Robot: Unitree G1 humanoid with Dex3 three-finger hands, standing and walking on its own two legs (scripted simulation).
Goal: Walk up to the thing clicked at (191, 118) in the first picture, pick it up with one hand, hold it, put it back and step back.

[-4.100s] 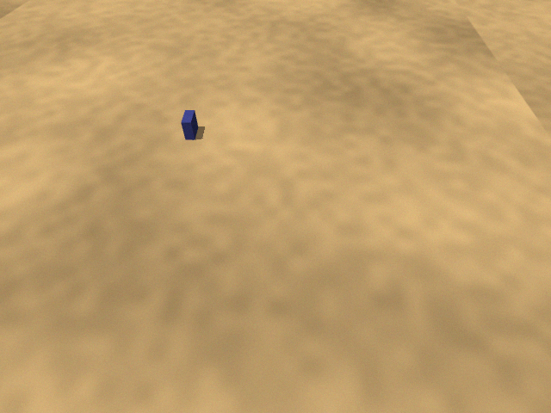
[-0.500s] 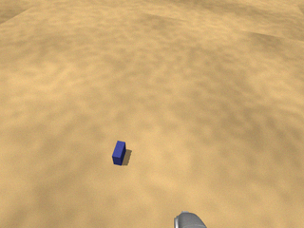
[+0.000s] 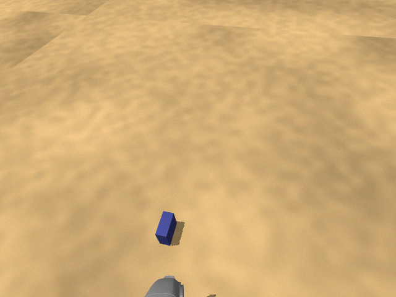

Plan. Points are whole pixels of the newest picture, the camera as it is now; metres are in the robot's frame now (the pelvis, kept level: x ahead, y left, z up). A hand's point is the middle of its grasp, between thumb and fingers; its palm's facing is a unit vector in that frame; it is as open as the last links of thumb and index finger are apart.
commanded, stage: walk up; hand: left
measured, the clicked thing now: (166, 228) +0.53 +0.24 -0.71
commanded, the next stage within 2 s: none
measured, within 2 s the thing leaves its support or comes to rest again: neither
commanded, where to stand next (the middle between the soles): +0.18 +0.03 m, yaw +0 degrees
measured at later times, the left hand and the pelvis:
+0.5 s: hand out of the picture +0.13 +0.31 -0.16, palm faces -0.04 -0.91 -0.41, open 7.3 cm; pelvis +0.09 +0.03 -0.02, yaw -1 degrees
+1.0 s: hand (96, 269) +0.21 +0.29 -0.15, palm faces -0.02 -0.95 -0.31, open 7.3 cm; pelvis +0.11 +0.04 +0.00, yaw +0 degrees
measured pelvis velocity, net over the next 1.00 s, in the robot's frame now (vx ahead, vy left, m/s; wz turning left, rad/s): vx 0.11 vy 0.04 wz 0.00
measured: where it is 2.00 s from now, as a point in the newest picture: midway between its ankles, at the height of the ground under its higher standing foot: outside the picture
